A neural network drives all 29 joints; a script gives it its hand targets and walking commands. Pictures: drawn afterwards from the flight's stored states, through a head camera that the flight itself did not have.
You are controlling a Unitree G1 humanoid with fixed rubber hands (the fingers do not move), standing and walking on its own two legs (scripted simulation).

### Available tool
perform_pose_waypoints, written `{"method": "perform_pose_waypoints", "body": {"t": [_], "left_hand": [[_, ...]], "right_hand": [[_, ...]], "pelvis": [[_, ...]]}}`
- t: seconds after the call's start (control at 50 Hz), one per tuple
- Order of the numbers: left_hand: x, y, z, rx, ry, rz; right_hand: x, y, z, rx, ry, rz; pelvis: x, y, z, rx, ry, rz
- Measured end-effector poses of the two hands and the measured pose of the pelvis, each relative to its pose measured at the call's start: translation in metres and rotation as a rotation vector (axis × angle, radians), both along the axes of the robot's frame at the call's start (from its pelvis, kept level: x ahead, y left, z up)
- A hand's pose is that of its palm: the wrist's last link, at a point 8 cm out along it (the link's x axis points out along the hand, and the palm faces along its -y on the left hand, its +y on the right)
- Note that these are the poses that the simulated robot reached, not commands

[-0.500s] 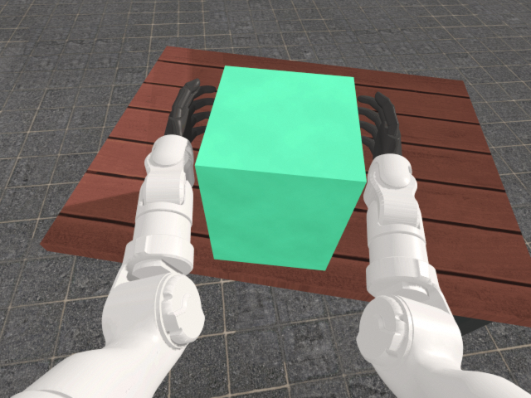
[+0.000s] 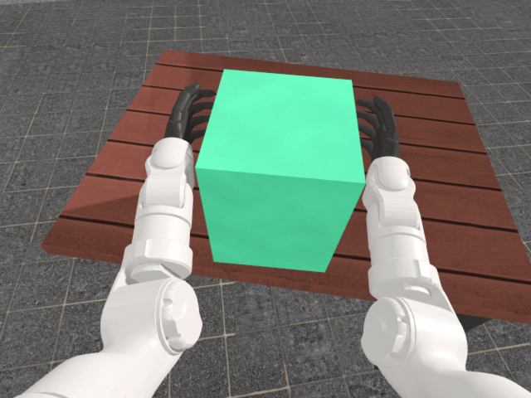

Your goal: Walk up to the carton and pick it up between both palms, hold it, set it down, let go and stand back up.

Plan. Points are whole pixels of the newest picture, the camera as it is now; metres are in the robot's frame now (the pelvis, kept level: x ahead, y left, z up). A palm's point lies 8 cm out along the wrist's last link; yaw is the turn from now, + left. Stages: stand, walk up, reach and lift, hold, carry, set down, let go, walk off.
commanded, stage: reach and lift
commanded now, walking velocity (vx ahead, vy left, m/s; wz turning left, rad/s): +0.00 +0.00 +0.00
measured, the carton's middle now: (277, 177) +0.44 -0.04 +0.06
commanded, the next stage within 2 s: none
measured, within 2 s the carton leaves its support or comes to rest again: leaves its support in 0.44 s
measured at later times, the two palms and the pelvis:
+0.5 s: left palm (171, 159) +0.39 +0.11 +0.16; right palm (391, 167) +0.37 -0.18 +0.16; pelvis -0.03 +0.00 +0.00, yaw +0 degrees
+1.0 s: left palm (156, 143) +0.39 +0.12 +0.19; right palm (393, 154) +0.36 -0.17 +0.19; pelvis -0.03 +0.00 +0.00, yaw +0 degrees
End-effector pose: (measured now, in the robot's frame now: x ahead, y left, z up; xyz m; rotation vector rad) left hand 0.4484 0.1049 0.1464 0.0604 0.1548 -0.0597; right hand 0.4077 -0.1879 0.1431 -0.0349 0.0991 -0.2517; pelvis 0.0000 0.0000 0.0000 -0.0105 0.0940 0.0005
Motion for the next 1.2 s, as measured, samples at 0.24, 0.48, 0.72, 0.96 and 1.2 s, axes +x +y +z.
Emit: {"method": "perform_pose_waypoints", "body": {"t": [0.24,0.48,0.72,0.96,1.2], "left_hand": [[-0.021,0.003,0.0,0.006,0.018,0.015],[-0.052,0.006,0.009,0.009,0.04,0.028],[-0.059,0.008,0.035,0.0,0.028,0.034],[-0.06,0.016,0.045,0.018,0.002,0.049],[-0.073,0.018,0.065,0.027,-0.013,0.064]], "right_hand": [[-0.016,0.006,0.002,-0.001,0.01,0.001],[-0.041,0.008,0.015,-0.005,0.027,0.007],[-0.048,0.009,0.041,-0.007,0.012,0.017],[-0.048,0.018,0.043,-0.002,0.024,0.009],[-0.057,0.02,0.069,0.013,-0.013,0.016]], "pelvis": [[-0.006,0.002,0.0,-0.003,-0.028,0.006],[-0.026,0.002,0.0,-0.005,-0.066,0.006],[-0.042,-0.001,-0.001,-0.004,-0.068,0.001],[-0.034,0.001,-0.001,-0.009,-0.084,0.01],[-0.034,0.005,-0.001,-0.012,-0.141,0.001]]}}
